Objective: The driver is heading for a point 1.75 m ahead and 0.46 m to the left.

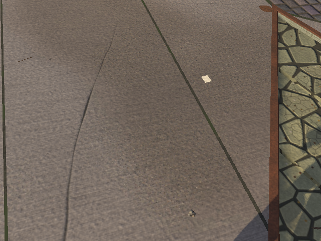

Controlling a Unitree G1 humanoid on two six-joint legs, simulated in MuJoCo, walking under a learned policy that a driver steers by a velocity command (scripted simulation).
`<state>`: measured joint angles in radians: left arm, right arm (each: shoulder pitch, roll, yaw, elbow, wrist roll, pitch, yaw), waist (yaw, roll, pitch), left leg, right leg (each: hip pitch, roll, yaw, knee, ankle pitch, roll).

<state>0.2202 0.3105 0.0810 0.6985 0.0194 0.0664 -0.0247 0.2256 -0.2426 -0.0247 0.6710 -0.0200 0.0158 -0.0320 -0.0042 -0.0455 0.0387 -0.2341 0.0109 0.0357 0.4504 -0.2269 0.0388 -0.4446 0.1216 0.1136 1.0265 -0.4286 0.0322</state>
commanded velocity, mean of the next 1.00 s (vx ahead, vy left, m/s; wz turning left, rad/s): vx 0.02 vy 0.00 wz -0.06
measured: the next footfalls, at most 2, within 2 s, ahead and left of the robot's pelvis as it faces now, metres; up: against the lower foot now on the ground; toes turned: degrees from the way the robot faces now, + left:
right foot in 0.16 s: +0.01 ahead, -0.11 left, +0.00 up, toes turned +3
right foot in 1.54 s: +0.38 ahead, -0.04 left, +0.00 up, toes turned -3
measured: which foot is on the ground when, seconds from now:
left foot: down 0.00-1.00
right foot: up 0.00-0.14, down 0.16-1.00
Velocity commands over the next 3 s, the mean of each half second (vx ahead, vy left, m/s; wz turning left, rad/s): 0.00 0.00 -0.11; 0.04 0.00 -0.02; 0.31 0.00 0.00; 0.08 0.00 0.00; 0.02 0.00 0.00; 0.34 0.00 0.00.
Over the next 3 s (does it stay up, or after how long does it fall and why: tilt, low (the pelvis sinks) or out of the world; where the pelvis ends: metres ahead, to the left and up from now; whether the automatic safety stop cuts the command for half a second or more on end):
stays up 0.49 -0.01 0.00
